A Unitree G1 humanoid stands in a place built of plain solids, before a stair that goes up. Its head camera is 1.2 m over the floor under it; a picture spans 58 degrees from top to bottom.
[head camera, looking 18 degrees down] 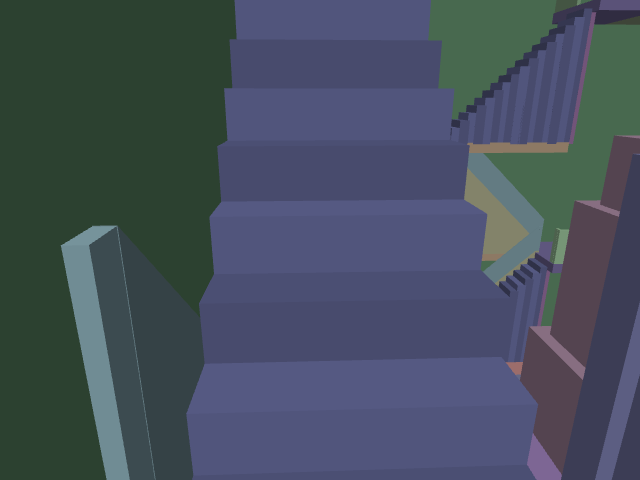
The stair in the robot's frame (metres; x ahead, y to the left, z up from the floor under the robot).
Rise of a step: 0.21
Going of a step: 0.23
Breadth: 0.94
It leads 2 degrees to the left of straight ahead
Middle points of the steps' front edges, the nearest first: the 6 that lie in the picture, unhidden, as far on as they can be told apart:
0.96 -0.12 0.42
1.18 -0.11 0.62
1.41 -0.10 0.83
1.64 -0.09 1.04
1.87 -0.08 1.24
2.09 -0.07 1.45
